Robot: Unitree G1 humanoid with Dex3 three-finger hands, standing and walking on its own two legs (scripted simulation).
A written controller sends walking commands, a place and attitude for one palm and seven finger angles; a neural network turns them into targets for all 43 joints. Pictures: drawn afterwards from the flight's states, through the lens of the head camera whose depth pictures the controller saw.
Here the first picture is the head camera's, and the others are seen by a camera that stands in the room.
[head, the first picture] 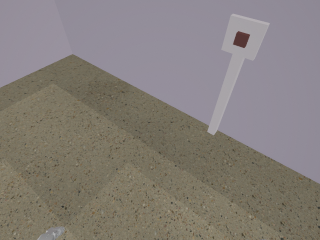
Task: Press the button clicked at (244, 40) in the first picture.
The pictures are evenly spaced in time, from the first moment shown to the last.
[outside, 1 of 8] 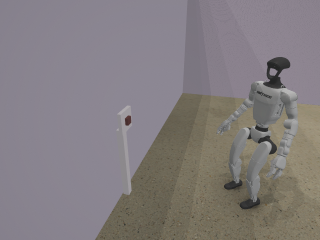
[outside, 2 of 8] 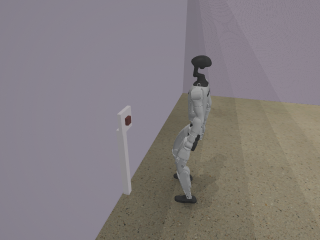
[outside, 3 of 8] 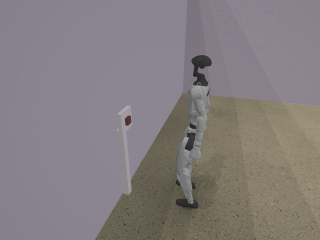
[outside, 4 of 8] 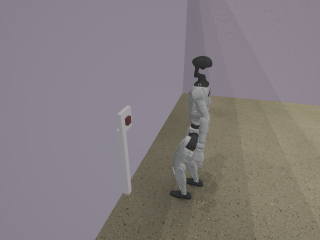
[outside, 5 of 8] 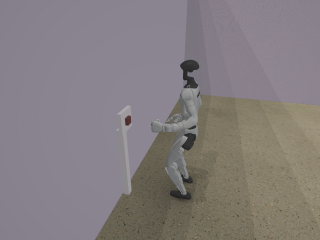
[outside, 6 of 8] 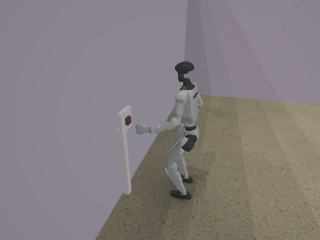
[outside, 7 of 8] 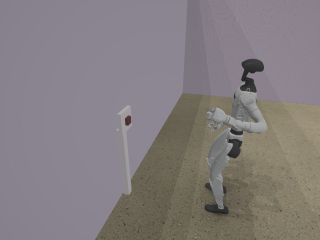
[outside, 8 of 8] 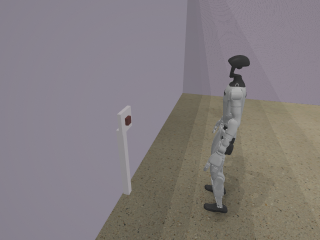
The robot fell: no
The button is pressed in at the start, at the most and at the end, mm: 0 14 0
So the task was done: yes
